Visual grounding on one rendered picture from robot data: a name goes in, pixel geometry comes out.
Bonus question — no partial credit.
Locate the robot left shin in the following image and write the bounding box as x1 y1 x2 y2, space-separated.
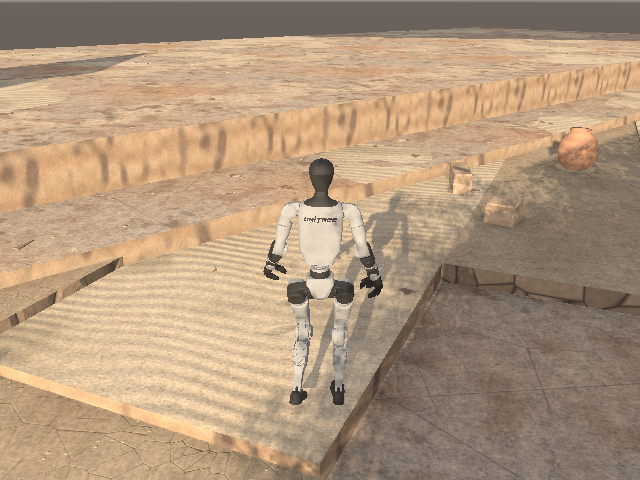
293 324 310 393

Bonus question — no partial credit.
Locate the left robot foot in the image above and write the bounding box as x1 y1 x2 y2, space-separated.
289 387 308 405

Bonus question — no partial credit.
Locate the robot right upper arm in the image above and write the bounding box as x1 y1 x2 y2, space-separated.
342 202 370 258

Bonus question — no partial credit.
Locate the robot left upper arm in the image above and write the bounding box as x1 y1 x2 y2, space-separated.
272 201 300 256

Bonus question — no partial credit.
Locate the right robot hand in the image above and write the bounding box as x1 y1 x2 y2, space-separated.
360 276 383 298

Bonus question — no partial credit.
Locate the right robot forearm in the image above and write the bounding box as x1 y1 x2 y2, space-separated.
360 242 380 281

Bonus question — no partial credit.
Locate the left robot forearm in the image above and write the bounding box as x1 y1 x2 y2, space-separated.
265 240 282 270

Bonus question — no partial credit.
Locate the left robot hand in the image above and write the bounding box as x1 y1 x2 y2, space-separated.
263 265 287 280

